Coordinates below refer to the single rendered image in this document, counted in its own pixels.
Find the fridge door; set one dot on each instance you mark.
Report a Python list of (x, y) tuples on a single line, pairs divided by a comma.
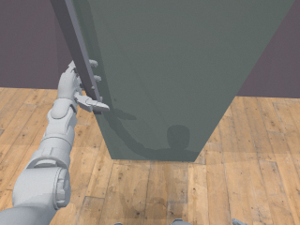
[(170, 69)]

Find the robot right shin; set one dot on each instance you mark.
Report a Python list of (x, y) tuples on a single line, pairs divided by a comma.
[(177, 219)]

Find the left robot upper arm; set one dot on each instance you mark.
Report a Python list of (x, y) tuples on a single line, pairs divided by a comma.
[(39, 194)]

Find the handle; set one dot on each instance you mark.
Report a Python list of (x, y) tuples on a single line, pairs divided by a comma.
[(66, 17)]

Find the robot left hand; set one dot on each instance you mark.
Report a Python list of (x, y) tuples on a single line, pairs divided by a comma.
[(69, 84)]

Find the robot left forearm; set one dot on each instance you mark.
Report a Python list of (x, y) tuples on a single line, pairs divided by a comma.
[(57, 141)]

